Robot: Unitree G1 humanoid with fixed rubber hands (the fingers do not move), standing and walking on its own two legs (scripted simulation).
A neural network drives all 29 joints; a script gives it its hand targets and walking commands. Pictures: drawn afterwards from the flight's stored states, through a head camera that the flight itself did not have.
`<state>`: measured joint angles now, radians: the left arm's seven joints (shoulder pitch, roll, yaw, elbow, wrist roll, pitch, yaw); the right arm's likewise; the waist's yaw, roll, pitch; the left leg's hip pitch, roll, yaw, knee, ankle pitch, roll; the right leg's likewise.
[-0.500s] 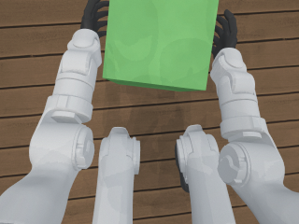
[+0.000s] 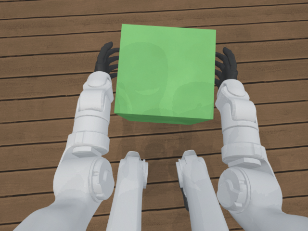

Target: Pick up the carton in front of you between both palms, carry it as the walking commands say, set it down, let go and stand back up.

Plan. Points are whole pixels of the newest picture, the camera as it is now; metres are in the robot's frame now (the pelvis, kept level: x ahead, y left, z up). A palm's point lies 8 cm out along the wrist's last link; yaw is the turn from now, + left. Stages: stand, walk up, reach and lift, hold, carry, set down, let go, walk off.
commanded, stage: reach and lift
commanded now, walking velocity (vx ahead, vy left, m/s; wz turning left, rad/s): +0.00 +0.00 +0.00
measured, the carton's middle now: (163, 85) +0.49 +0.00 -0.13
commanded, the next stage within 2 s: none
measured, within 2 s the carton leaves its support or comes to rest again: neither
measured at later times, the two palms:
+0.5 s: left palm (75, 64) +0.44 +0.15 +0.10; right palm (272, 67) +0.43 -0.15 +0.11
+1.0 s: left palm out of the picture +0.39 +0.15 +0.25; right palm out of the picture +0.39 -0.15 +0.25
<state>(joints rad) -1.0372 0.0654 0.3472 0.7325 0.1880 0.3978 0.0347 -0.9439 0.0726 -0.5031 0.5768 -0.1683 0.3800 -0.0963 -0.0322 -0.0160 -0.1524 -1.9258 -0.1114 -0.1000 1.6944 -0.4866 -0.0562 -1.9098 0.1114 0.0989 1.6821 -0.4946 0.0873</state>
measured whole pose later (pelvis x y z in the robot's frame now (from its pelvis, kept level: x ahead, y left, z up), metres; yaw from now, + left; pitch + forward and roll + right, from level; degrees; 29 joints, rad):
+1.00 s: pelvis +0.10 -0.01 +0.25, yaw +1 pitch +5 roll +0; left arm -0.25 -0.13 0.24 0.45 0.20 0.49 0.05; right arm -0.25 0.15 -0.25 0.43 -0.20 0.48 -0.05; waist -0.01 0.00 -0.12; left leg -0.38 -0.05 -0.15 0.57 -0.28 -0.02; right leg -0.37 0.05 0.14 0.58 -0.28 0.02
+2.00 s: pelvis +0.10 -0.01 +0.26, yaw +1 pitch -4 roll +0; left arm -0.24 -0.15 0.21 0.30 0.27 0.70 0.02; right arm -0.25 0.15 -0.22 0.30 -0.27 0.68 -0.01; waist 0.00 0.00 -0.02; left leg -0.11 -0.04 -0.14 0.39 -0.21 -0.01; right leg -0.10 0.04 0.14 0.40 -0.22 0.01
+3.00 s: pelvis +0.15 -0.02 +0.26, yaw +2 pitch +4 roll +1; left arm -0.23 -0.13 0.11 -0.03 0.15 1.03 0.10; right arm -0.24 0.08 -0.15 -0.05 -0.12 1.02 -0.06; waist 0.00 -0.01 -0.16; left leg -0.35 0.02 0.08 0.60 -0.42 -0.01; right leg -0.23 -0.04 -0.02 0.50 -0.33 0.00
